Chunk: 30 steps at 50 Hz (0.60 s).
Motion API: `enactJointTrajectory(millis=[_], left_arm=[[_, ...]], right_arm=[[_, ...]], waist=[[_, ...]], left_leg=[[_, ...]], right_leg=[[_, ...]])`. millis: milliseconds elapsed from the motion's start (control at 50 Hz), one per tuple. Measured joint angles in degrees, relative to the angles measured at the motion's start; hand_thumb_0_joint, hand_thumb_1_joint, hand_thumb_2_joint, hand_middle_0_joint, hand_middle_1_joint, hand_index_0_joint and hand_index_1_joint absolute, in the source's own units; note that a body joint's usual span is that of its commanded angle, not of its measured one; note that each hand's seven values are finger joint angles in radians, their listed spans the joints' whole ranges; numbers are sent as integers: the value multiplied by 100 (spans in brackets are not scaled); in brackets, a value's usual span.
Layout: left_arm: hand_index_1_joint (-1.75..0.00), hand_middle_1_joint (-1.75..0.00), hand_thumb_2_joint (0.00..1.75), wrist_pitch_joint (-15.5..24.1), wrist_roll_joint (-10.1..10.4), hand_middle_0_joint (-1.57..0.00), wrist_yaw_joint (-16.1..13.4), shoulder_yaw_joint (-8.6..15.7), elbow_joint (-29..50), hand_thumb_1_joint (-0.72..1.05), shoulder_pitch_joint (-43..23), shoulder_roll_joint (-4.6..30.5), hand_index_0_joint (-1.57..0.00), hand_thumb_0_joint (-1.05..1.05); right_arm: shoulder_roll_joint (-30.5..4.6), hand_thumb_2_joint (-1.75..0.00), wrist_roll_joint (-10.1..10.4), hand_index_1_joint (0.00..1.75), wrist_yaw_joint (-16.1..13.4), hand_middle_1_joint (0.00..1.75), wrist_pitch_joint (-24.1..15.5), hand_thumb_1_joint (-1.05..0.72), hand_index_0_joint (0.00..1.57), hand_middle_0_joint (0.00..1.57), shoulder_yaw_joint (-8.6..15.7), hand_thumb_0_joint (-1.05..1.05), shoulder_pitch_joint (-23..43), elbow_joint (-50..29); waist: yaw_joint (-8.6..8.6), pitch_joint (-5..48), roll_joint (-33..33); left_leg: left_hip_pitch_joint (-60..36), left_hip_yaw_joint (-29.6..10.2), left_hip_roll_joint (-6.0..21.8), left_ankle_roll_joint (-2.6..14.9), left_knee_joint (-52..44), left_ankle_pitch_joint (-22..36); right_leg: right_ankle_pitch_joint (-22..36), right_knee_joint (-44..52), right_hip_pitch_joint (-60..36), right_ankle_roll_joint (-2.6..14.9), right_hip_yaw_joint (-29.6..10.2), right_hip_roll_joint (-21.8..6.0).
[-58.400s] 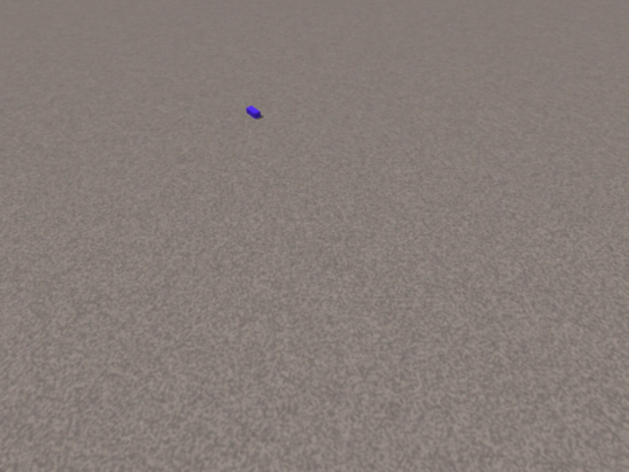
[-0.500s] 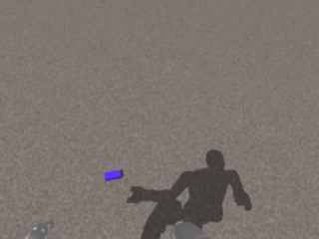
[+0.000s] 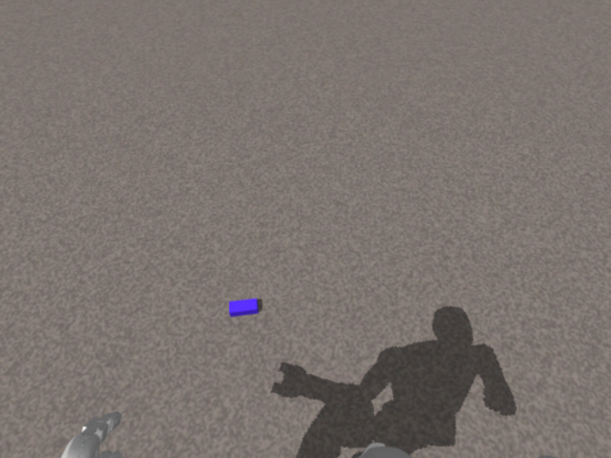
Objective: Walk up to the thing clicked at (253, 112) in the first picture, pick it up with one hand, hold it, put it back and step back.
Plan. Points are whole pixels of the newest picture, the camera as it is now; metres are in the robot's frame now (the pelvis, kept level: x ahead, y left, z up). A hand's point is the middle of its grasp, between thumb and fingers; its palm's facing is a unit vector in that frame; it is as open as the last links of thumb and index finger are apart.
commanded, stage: step back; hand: left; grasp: from above
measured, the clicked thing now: (243, 307) +0.64 +0.22 -0.74
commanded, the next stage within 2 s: none
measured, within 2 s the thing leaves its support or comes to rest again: neither
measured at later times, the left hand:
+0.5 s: hand out of the picture -0.08 +0.24 -0.15, palm faces -0.08 -0.91 -0.40, open 7.4 cm
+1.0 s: hand out of the picture -0.22 +0.23 -0.14, palm faces -0.03 -0.92 -0.39, open 7.4 cm
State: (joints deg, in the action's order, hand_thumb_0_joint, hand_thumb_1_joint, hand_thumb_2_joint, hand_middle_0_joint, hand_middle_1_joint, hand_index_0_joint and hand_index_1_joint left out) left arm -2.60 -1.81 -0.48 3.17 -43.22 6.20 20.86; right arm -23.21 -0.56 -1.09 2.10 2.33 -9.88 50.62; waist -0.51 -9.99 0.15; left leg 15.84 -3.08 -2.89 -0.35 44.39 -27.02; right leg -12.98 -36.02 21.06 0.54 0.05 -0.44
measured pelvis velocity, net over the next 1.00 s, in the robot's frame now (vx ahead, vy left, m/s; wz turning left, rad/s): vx -0.34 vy -0.04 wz -0.03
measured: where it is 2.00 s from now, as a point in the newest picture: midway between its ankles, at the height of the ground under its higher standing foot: outside the picture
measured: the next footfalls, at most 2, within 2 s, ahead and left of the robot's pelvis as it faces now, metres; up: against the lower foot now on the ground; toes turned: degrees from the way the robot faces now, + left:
left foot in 0.02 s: +0.01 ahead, +0.11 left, +0.00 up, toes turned -2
right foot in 0.44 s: -0.14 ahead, -0.16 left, +0.00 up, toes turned -2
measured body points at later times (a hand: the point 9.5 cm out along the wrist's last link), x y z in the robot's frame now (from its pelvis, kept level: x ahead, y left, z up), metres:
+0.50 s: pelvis -0.17 -0.03 -0.01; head -0.12 -0.04 +0.44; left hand -0.08 +0.29 -0.12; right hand -0.05 -0.35 -0.12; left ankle -0.05 +0.10 -0.70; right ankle -0.18 -0.16 -0.72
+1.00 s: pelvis -0.34 -0.04 +0.00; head -0.29 -0.03 +0.45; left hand -0.22 +0.28 -0.11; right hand -0.25 -0.35 -0.11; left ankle -0.26 +0.09 -0.72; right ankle -0.38 -0.17 -0.67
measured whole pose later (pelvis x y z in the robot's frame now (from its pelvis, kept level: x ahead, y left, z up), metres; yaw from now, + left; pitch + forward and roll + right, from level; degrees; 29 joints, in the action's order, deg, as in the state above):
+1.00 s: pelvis -0.34 -0.04 +0.00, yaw -2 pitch -2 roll -1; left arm -3.9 -0.9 -0.2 3.7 -47.3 7.5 22.5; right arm -21.7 -2.3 -0.7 1.9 2.0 -9.0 48.5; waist -0.4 -9.3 0.0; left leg 21.3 -1.3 1.8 0.4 35.0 -11.4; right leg -30.3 -57.2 20.1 -0.5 -4.9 3.6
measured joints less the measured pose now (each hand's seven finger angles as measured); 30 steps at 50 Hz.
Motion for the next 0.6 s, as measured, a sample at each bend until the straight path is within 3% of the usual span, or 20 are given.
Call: enactJointTrajectory(millis=[40, 60, 100, 120, 180, 240, 340, 420, 460, 520, 560, 600], left_arm=[[-30, -30, 90, -52, 26, -21, 19, -4, 18, 90, -73, 99, -20, 1], [-30, -30, 90, -83, 39, -21, 15, 14, -26, 90, -91, 131, -20, 1], [-30, -30, 90, -147, 17, -21, -16, 46, -170, 91, -50, 125, -20, 1], [-30, -30, 90, -174, 30, -21, -26, 63, -236, 91, -22, 141, -20, 1], [-30, -30, 90, -172, 88, -21, -30, 122, -327, 91, 117, 196, -20, 1], [-30, -30, 90, -150, 73, -21, -22, 180, -362, 91, 304, 235, -20, 1], [-30, -30, 90, -171, 50, -21, 4, 187, -458, 91, 497, 270, -20, 1], [-30, -30, 90, -87, 43, -21, 68, 159, -551, 91, 552, 239, -20, 1], [-30, -30, 90, -22, -15, -21, 85, 163, -632, 91, 543, 115, -20, 1], [-30, -30, 90, -36, -49, -21, 145, 85, -601, 91, 645, 12, -20, 1], [-30, -30, 90, -56, -56, -21, 113, 53, -590, 91, 658, -51, -20, 1], [-30, -30, 90, -70, -80, -21, 80, 58, -548, 90, 592, -82, -20, 1]], right_arm=[[67, -90, -67, 30, 29, 30, -50, -90, 21, 21, 44, 1, -10, 23], [122, -90, -106, 30, 59, 30, -52, -90, 21, 21, 41, 1, 2, 38], [164, -90, -143, 30, 126, 30, -64, -90, 21, 21, 3, 1, -13, 22], [200, -90, -152, 30, 126, 30, -80, -90, 21, 21, -18, 1, -21, 25], [279, -90, -157, 30, 94, 30, -89, -90, 21, 21, -54, 1, -36, 2], [299, -90, -133, 30, 57, 30, -98, -90, 21, 21, -29, 1, 39, -96], [254, -90, -113, 30, 24, 30, -136, -90, 21, 21, 0, 1, 256, -339], [124, -90, -116, 30, 57, 30, -57, -90, 21, 21, 9, 1, 409, -442], [1, -90, -80, 30, 66, 30, 19, -90, 21, 21, 46, 1, 472, -409], [2, -90, -28, 30, 5, 30, 145, -90, 21, 21, 107, 1, 354, -240], [-32, -90, 15, 30, 10, 30, 136, -90, 21, 21, 107, 1, 193, -192], [-68, -90, 33, 30, 10, 30, 86, -90, 21, 21, 95, 1, 19, -158]], waist=[[20, -66, -176], [-25, -110, -283], [47, -87, -228], [80, -65, -216], [43, 24, -255], [-20, 36, -266], [-74, -56, -186], [-112, -38, -47], [-74, -54, 231], [-136, 96, 180], [-150, 179, 129], [-119, 227, 111]], left_leg=[[-244, 124, -24, 151, -685, 572], [-229, 199, -63, 204, -668, 609], [-131, 150, 46, 258, -637, 678], [-113, 120, 100, 257, -714, 766], [-55, 139, 212, 232, -1017, 1071], [55, 210, 304, 215, -1159, 1291], [358, 335, 499, 163, -1075, 1529], [753, 392, 663, 8, -769, 1642], [978, 191, 775, -20, -506, 1595], [1346, -272, 169, -4, 747, 246], [1445, -425, -181, 8, 1627, 160], [1330, -435, -326, -10, 1972, 131]], right_leg=[[-24, -261, 179, -65, -4, -118], [-355, -441, 260, -45, -153, -83], [-1348, -1340, 493, -35, -478, 309], [-1538, -1902, 604, -13, -648, 513], [-1530, -3113, 747, -1, -943, 841], [-1482, -3477, 556, -149, -1025, 838], [-1652, -2379, -96, -286, -837, 487], [-1135, -520, -778, -141, -438, 179], [-946, -110, -912, -97, -252, 300], [-839, -303, -662, -19, -278, 160], [-661, -186, -586, -17, -307, 35], [-507, -104, -481, -25, -274, -48]])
